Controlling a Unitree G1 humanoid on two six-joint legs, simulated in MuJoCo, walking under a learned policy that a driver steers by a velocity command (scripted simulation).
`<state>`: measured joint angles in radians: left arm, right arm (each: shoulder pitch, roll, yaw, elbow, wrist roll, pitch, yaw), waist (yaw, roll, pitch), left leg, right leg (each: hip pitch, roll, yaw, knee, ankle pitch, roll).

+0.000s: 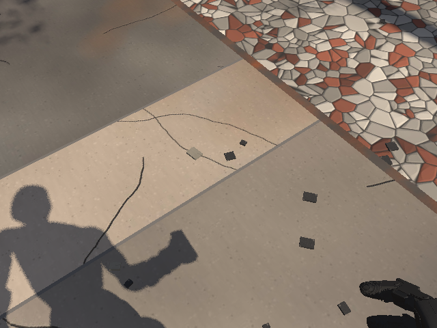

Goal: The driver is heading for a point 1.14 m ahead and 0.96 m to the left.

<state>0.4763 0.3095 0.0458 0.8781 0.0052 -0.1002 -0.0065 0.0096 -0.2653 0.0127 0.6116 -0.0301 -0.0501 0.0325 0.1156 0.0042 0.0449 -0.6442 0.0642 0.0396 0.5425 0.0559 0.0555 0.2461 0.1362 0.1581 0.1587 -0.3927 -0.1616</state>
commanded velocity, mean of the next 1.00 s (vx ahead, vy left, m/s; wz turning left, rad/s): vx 1.00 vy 0.00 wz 0.57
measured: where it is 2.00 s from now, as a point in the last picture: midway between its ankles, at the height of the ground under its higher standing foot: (83, 69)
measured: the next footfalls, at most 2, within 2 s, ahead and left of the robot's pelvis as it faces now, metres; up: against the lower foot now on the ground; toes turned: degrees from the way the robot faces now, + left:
left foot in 0.04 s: +0.25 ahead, +0.13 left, +0.00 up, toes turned +1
right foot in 0.46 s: +0.65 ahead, -0.10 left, +0.00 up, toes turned +9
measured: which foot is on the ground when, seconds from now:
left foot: up 0.00-0.02, down 0.04-0.44, up 0.46-0.88, down 0.90-1.00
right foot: down 0.00-0.06, up 0.08-0.44, down 0.46-0.90, up 0.92-1.00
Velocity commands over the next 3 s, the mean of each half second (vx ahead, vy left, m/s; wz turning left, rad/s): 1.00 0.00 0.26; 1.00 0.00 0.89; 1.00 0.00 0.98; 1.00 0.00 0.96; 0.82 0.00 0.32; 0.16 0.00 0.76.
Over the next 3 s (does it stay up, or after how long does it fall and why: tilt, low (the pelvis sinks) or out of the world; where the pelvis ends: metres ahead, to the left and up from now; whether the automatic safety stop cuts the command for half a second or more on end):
stays up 1.42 1.49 0.02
